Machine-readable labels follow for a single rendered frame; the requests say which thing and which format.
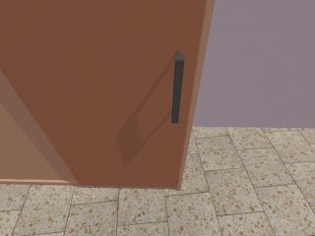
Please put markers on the wardrobe door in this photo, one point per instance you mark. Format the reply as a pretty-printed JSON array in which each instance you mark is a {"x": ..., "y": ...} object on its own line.
[
  {"x": 25, "y": 151},
  {"x": 97, "y": 76}
]

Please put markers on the handle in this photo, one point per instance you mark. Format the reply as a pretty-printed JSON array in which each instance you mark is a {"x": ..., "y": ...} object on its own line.
[{"x": 177, "y": 86}]

